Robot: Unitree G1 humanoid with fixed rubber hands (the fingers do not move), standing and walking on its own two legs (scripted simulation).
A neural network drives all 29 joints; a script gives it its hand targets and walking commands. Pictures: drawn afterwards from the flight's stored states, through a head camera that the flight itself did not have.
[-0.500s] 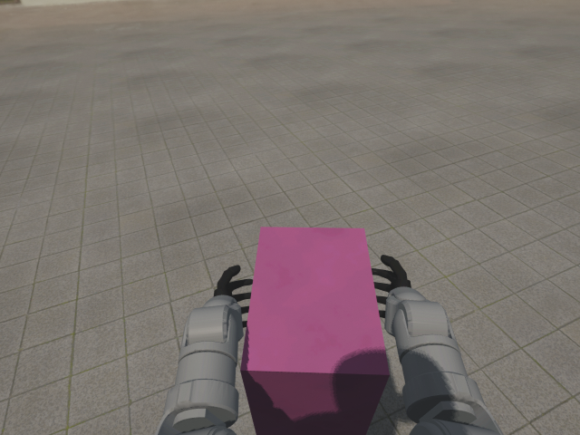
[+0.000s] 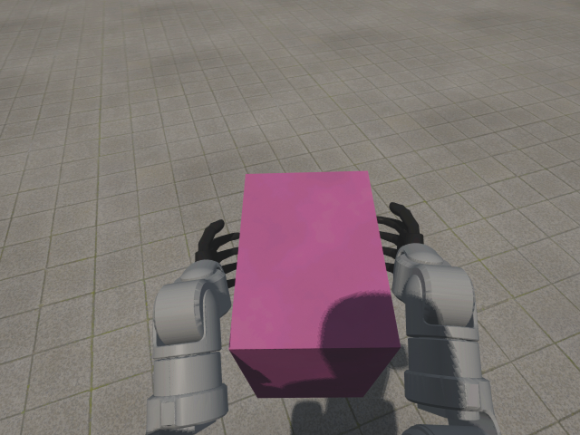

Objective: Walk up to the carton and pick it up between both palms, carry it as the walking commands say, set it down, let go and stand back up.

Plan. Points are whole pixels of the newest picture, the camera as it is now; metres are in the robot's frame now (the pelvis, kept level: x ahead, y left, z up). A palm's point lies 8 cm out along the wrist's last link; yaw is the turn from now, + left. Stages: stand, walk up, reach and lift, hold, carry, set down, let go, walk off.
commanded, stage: carry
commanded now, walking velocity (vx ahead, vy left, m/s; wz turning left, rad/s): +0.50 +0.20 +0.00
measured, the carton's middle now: (308, 293) +0.33 +0.01 +0.03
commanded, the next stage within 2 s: none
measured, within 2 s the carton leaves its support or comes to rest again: neither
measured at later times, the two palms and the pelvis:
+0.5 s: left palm (180, 168) +0.55 +0.24 +0.08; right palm (320, 156) +0.57 -0.01 +0.09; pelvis +0.26 +0.10 -0.02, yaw +2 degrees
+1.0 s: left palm (151, 86) +0.88 +0.39 +0.08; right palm (254, 76) +0.91 +0.14 +0.09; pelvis +0.59 +0.25 -0.01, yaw +3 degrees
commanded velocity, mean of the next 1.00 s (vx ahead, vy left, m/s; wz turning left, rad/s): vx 0.50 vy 0.20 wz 0.00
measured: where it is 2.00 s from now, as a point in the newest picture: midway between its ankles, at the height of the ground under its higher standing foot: (195, 216)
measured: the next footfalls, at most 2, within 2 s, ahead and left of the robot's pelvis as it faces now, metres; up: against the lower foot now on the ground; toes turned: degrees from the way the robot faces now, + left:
left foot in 0.16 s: +0.12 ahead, +0.13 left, +0.00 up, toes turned +0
right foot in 0.48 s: +0.34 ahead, -0.03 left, +0.00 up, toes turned -1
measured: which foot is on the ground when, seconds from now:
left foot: down 0.00-0.02, up 0.04-0.14, down 0.16-0.50, up 0.52-0.68, down 0.70-1.00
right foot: down 0.00-0.20, up 0.22-0.46, down 0.48-0.72, up 0.74-1.00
